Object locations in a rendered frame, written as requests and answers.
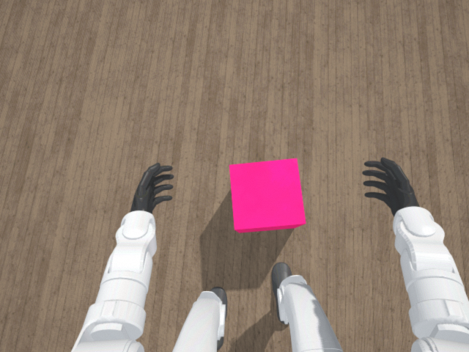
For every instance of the left robot thigh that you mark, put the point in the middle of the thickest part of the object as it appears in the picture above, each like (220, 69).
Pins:
(203, 326)

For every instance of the robot right hand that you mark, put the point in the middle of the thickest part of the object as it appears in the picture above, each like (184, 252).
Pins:
(399, 192)

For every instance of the right robot shin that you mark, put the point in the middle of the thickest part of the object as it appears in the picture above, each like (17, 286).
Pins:
(294, 278)

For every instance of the left robot forearm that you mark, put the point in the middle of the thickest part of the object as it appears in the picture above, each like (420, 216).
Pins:
(118, 312)

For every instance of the carton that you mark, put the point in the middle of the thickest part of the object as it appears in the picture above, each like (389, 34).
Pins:
(266, 196)

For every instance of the right robot forearm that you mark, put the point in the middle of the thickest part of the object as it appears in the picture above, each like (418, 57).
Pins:
(439, 304)

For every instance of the robot left hand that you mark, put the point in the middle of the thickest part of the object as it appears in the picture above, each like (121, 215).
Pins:
(144, 198)

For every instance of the right robot upper arm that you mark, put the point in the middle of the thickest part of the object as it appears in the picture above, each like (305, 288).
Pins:
(431, 344)

